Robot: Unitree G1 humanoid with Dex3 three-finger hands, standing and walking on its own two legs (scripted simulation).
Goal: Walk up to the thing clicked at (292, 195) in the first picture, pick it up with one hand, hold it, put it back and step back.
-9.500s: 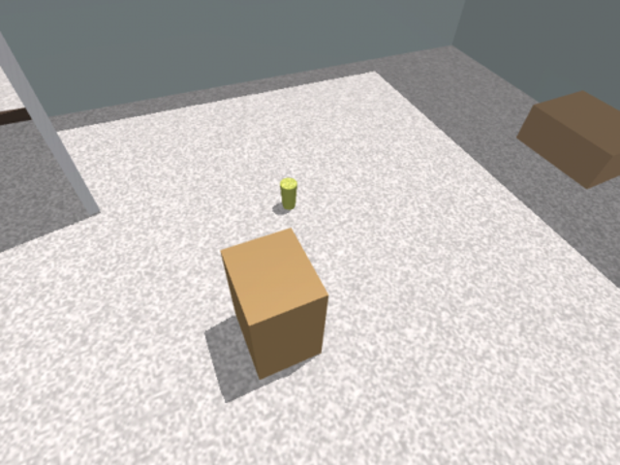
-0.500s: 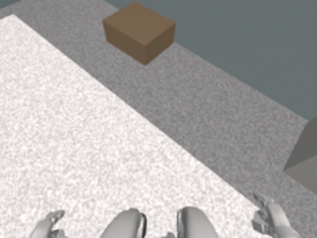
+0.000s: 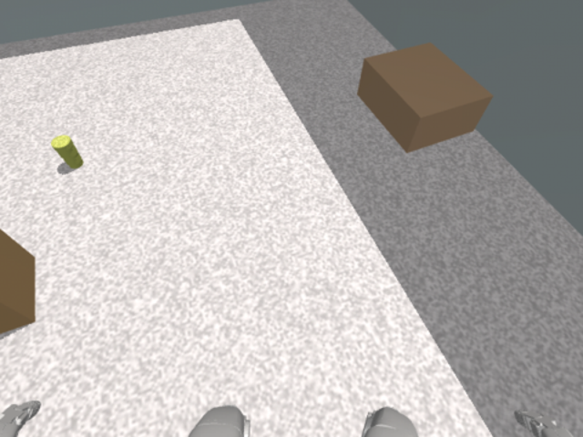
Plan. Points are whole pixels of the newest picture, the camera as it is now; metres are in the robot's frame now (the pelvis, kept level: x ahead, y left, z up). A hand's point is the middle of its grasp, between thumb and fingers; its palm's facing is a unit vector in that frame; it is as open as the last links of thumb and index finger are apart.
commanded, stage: walk up
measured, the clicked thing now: (68, 153) +1.17 +0.98 -0.67
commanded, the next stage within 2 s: stand in 1.86 s
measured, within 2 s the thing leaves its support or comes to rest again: neither
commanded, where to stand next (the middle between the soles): +0.10 +0.04 m, yaw +33 degrees
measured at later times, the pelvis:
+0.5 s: pelvis +0.00 +0.03 +0.03, yaw +21 degrees
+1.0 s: pelvis +0.00 +0.03 +0.01, yaw +30 degrees
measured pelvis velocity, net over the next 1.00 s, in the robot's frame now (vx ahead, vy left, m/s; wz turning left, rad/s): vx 0.00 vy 0.03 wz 0.53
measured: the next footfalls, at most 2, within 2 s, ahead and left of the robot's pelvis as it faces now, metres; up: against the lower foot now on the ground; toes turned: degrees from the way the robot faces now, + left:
right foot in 0.30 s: +0.08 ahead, -0.07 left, +0.00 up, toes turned +10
left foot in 0.60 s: +0.01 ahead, +0.16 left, +0.00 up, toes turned +30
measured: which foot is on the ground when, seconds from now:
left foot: down 0.00-0.32, up 0.34-0.58, down 0.60-1.00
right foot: down 0.00-0.00, up 0.02-0.28, down 0.30-0.62, up 0.64-0.94, down 0.96-1.00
